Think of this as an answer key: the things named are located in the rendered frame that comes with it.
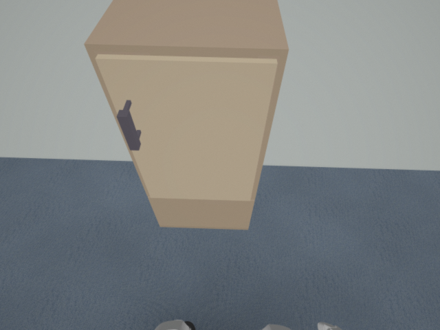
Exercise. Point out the handle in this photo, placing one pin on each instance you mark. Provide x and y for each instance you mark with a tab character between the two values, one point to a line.
125	120

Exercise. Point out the cupboard door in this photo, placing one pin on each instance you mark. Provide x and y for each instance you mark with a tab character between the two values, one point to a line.
202	120

